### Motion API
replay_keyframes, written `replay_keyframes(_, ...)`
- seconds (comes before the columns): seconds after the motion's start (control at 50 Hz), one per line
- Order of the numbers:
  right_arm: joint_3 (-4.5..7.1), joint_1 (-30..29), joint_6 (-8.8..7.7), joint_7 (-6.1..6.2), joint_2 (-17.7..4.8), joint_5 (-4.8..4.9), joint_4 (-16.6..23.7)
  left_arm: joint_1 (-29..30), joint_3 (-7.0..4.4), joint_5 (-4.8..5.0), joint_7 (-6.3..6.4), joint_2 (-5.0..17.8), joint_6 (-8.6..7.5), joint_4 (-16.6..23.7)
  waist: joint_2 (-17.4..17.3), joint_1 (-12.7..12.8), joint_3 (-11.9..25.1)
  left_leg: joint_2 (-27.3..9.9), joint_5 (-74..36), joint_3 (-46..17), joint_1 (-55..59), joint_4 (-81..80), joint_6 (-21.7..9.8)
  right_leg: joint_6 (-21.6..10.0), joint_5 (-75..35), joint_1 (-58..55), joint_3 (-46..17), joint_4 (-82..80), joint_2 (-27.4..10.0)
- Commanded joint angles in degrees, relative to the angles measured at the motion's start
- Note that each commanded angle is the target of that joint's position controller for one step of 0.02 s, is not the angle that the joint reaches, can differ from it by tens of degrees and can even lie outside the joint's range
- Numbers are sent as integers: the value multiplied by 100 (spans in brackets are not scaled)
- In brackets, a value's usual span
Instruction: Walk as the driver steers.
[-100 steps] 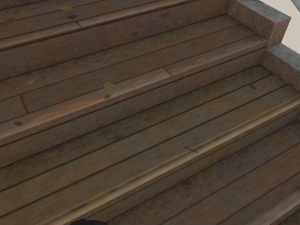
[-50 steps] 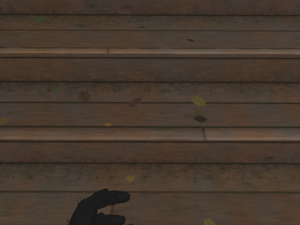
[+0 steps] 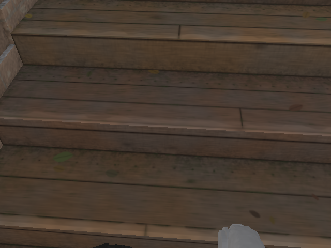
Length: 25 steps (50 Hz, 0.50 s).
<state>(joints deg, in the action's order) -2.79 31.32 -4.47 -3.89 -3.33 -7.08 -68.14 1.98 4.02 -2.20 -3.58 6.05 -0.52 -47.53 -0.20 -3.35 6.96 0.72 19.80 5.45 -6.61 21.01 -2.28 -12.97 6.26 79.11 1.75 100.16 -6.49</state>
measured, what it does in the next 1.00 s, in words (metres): climbs: right foot 0.15 m higher, then left foot 0.15 m higher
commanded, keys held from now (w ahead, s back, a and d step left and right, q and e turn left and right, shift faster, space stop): w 1.00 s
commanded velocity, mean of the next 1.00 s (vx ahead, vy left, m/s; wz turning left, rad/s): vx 0.50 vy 0.00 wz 0.00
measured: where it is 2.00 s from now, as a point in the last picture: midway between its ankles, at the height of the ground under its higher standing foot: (163, 47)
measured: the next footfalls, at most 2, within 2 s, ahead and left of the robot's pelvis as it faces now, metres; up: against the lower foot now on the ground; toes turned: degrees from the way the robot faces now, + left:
right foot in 0.10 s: +0.25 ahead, -0.13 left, +0.15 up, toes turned -5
left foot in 0.70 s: +0.60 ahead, +0.09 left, +0.30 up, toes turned +5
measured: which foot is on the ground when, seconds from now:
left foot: down 0.00-0.14, up 0.16-0.68, down 0.70-1.00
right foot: up 0.00-0.08, down 0.10-0.72, up 0.74-1.00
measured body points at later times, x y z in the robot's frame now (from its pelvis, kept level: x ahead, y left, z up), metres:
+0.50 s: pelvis +0.28 -0.05 +0.14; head +0.28 -0.05 +0.59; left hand +0.15 +0.12 -0.01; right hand +0.45 -0.24 +0.02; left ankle +0.39 +0.10 -0.29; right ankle +0.21 -0.12 -0.59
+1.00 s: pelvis +0.57 +0.01 +0.28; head +0.57 +0.01 +0.73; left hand +0.68 +0.24 +0.15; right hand +0.50 -0.21 +0.13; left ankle +0.56 +0.08 -0.44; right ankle +0.61 -0.16 -0.18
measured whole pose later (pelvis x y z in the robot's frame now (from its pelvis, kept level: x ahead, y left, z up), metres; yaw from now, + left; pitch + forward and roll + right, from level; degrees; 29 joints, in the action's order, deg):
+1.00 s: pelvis +0.57 +0.01 +0.28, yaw +0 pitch +5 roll +2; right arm 1.0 24.7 -2.3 -2.9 -9.6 -4.9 -65.2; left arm -9.4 -1.3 -1.3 -5.0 11.4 -4.8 -56.8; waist 1.9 -1.2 6.5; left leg 3.2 19.7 8.0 -22.3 36.4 -4.9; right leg -13.0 1.8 66.8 -11.6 112.5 -0.5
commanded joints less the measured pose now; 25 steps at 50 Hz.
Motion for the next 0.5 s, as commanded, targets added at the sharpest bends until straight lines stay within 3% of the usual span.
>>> replay_keyframes(0.02, -13, -145, -200, -155, -688, 361, 572, 1463, -2, -77, -94, 133, 149, 828, -792, 165, -753, -1428, -2294, -578, -1865, -1863, -1221, 412, 695, -2524, 668, -1460, 86)
replay_keyframes(0.04, 55, -98, -238, -202, -1075, 400, 536, 1043, 10, -29, -177, 65, 197, 776, -954, 366, -552, -1508, -4298, -399, -1710, -1561, -1389, 463, 494, -3180, 792, -1368, 366)
replay_keyframes(0.08, 241, 54, -338, -171, -1601, 539, 563, 932, -173, 11, -221, 476, 115, 827, -854, 539, -397, -1555, -7288, -345, 62, -846, -1363, 519, 1680, -3323, 1124, -3006, 899)
replay_keyframes(0.1, 339, 157, -357, -201, -1755, 433, 442, 691, -235, 86, -193, 532, 22, 821, -1071, 616, -148, -1624, -8699, -259, 583, -351, -1211, 368, 1685, -3895, 953, -3615, 963)
replay_keyframes(0.12, 434, 73, -361, -211, -1684, 327, 481, -127, -364, -12, -106, 775, -51, 626, -850, 793, 544, -1443, -8964, -202, 194, 677, -882, 66, 236, -5363, 448, -3721, 865)
replay_keyframes(0.14, 315, 741, -377, -289, -1060, 123, 475, -970, -352, 143, -33, 952, -97, 307, 185, 676, 1696, -937, -7278, -694, -1696, 1935, -671, -527, 173, -7743, -1377, -4376, 235)
replay_keyframes(0.16, 334, 155, -257, -361, -882, 256, 591, -2535, -479, -144, 72, 1199, -22, -214, 928, 1434, 1680, -56, -2949, -1039, -3166, 3401, -470, -738, 1460, -8689, -3404, -6345, -329)
replay_keyframes(0.18, 447, -515, -151, -428, -783, 475, 654, -3336, -671, -310, 153, 1610, -89, -581, 1239, 1634, 998, 322, -1528, -1952, -4282, 5978, -444, -657, 3058, -8094, -5028, -7560, -834)
replay_keyframes(0.2, 562, -851, -166, -295, -908, 670, 657, -3156, -700, -251, 252, 1599, -260, -754, 1029, 1439, 199, 256, -1923, -2382, -4781, 7357, -508, -293, 3468, -7090, -4730, -7517, -741)
replay_keyframes(0.22, 505, -966, -234, -147, -702, 586, 731, -2609, -687, -123, 249, 1334, -328, -894, 878, 1034, -119, 187, -2044, -2273, -4891, 7994, -620, -280, 2768, -6349, -3991, -7316, -730)
replay_keyframes(0.24, 484, -1262, -272, -23, -610, 589, 915, -2103, -606, -89, 202, 837, -331, -964, 164, 701, -162, 251, -2103, -2278, -5117, 8353, -786, -164, 1631, -6031, -3454, -7198, -766)
replay_keyframes(0.26, 438, -1458, -251, 73, -558, 621, 1056, -1780, -501, -102, 154, 462, -308, -1025, -269, 420, 23, 198, -2254, -2364, -5105, 8330, -951, 151, 709, -5832, -3034, -7209, -821)
replay_keyframes(0.28, 362, -1458, -179, 70, -410, 624, 1086, -1348, -396, -91, 137, 112, -283, -1042, -87, 141, 100, 79, -2181, -2277, -5292, 8657, -1099, 228, 218, -5579, -2758, -7382, -828)
replay_keyframes(0.3, 311, -1482, -105, 60, -285, 637, 1102, -1225, -356, -93, 129, 33, -275, -1116, 2, 8, 26, 69, -1983, -2271, -5675, 8926, -1186, 307, -40, -5515, -2365, -7541, -708)
replay_keyframes(0.32, 282, -1514, -58, 49, -347, 585, 1159, -1377, -339, -247, 102, -27, -288, -1243, -56, -121, 117, 4, -2074, -2095, -6006, 8968, -1165, 380, -362, -5663, -1813, -7548, -584)
replay_keyframes(0.34, 254, -1648, -15, -11, -347, 574, 1187, -1475, -407, -230, 71, 123, -306, -1222, 60, -85, 76, -45, -1796, -1770, -6142, 8914, -1172, 326, -316, -5788, -1153, -7704, -373)
replay_keyframes(0.36, 230, -1836, 12, -54, -409, 576, 1219, -1543, -401, -292, 44, 118, -308, -1258, -36, -31, -24, -141, -1936, -1551, -6189, 8941, -1122, 233, 112, -5557, -905, -7897, -219)
replay_keyframes(0.4, 239, -2146, 28, -102, -656, 425, 1340, -1842, -306, -375, 60, 90, -422, -1360, 98, -42, -305, -340, -2011, -1150, -6429, 8960, -1084, 138, 336, -5339, -598, -8108, -52)
replay_keyframes(0.42, 178, -2343, 50, -141, -585, 466, 1359, -2507, -287, -425, 97, 122, -409, -1572, 453, 221, -315, -324, -1698, -877, -6883, 9863, -1095, -54, 265, -5736, -730, -8180, -121)
replay_keyframes(0.46, 50, -3100, 76, -37, -537, 503, 1742, -3308, -240, -561, 119, 112, -398, -1871, 210, 529, -602, -364, -1452, -1112, -8268, 9860, -1261, -78, 370, -6891, -1100, -8225, -439)
replay_keyframes(0.5, -38, -3535, 82, 67, -545, 540, 2067, -3720, -186, -647, 138, 87, -426, -2112, 206, 616, -741, -473, -1468, -1085, -8937, 9492, -1339, -146, 195, -7689, -1232, -8352, -638)
Over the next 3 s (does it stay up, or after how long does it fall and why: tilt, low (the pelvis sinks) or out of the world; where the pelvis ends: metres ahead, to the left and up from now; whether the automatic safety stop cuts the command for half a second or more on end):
stays up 1.62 -0.23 0.75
